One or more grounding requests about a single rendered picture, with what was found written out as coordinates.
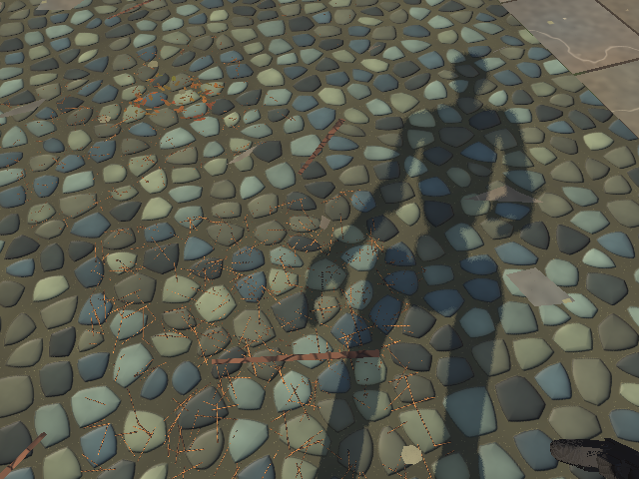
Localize right robot hand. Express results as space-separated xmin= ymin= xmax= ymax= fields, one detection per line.
xmin=550 ymin=438 xmax=639 ymax=479

